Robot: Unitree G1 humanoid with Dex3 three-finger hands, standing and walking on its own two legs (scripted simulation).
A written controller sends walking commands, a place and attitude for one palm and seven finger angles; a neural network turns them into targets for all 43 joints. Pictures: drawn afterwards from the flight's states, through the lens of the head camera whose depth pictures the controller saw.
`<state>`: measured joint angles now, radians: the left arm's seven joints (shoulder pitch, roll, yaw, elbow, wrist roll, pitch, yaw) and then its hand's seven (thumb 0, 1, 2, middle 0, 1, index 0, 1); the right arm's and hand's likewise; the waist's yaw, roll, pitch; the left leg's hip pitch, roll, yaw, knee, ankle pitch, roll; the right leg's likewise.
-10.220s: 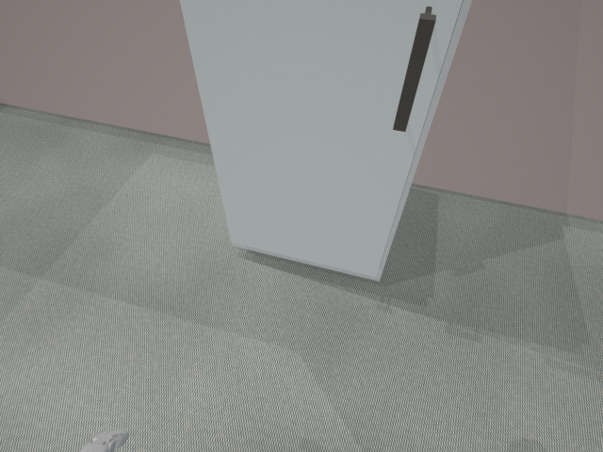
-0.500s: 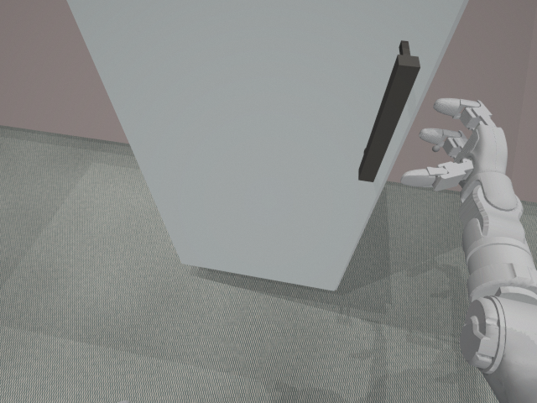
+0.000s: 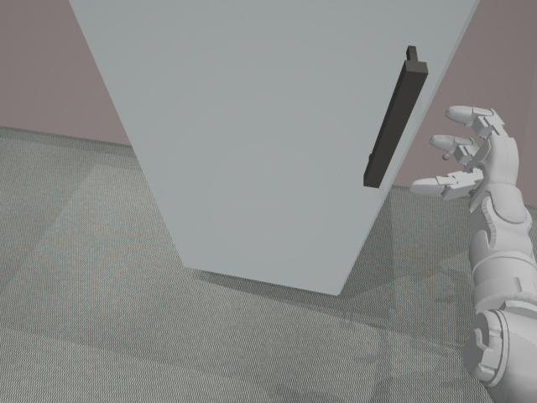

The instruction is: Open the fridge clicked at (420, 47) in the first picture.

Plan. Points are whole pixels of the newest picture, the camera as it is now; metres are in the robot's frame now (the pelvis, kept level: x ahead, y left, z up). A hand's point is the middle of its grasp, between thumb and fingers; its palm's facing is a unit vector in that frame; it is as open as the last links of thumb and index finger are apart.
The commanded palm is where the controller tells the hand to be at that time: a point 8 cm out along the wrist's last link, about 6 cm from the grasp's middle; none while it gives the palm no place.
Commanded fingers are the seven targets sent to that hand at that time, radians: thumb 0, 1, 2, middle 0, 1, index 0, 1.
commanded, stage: move the hooked fingers beside the handle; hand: right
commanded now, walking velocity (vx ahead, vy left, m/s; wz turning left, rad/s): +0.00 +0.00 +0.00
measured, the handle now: (389, 124) +0.54 -0.11 +0.13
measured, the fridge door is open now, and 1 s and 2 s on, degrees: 0 0 0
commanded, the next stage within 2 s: feel for the door with the fingertips in 0.32 s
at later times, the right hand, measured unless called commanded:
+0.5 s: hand (442, 157) +0.46 -0.18 +0.14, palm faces +0.06 +1.00 +0.02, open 14.0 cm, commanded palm +0.43 -0.22 +0.14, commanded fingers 0.00 0.50 -0.30 0.30 1.20 0.30 1.20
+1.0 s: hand (417, 148) +0.48 -0.15 +0.14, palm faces +0.08 +1.00 +0.01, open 14.0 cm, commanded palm +0.45 -0.20 +0.14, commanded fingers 0.00 0.50 -0.30 0.30 1.20 0.30 1.20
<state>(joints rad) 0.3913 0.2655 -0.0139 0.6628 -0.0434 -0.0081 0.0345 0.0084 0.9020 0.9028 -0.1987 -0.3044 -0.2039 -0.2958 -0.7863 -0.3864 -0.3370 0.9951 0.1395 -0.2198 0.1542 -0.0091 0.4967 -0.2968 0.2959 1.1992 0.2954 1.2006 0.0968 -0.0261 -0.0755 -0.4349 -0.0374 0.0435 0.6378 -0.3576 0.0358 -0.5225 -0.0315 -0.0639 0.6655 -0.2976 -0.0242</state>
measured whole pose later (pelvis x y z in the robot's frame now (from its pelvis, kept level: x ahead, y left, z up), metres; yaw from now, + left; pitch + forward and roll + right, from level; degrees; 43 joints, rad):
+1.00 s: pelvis -0.01 +0.00 +0.00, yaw +0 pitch +10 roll +1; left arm 0.40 0.26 -0.02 0.68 -0.02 -0.03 0.02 0.01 0.90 0.90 -0.20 -0.30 -0.20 -0.30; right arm -0.91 -0.34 -0.30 1.12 0.10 -0.25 0.04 -0.01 0.50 -0.30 0.30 1.20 0.30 1.20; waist 0.12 -0.03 -0.07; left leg -0.48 -0.03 0.04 0.67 -0.36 0.03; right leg -0.57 -0.03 -0.07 0.69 -0.29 -0.03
